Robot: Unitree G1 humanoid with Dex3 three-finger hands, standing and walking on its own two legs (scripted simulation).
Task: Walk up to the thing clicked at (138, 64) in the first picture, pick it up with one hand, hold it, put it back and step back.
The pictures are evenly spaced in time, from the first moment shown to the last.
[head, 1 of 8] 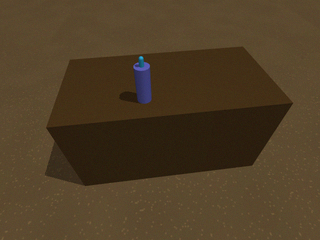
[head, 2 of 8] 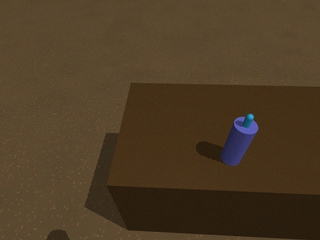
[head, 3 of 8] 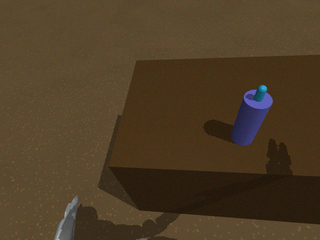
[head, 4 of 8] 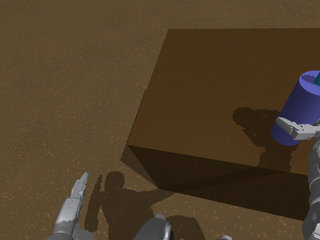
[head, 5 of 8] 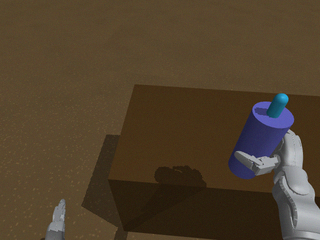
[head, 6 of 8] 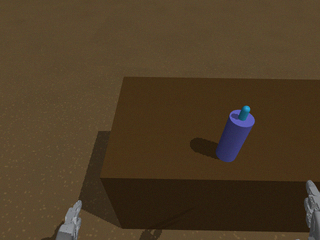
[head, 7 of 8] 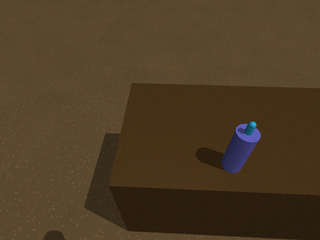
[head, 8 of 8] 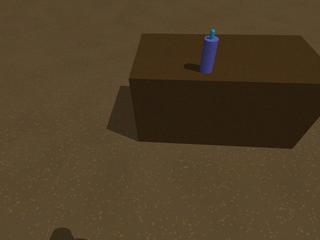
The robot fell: no
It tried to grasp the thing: yes
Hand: right
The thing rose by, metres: 0.21
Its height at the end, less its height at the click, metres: +0.00
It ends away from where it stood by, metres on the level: 0.03
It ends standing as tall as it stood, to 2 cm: yes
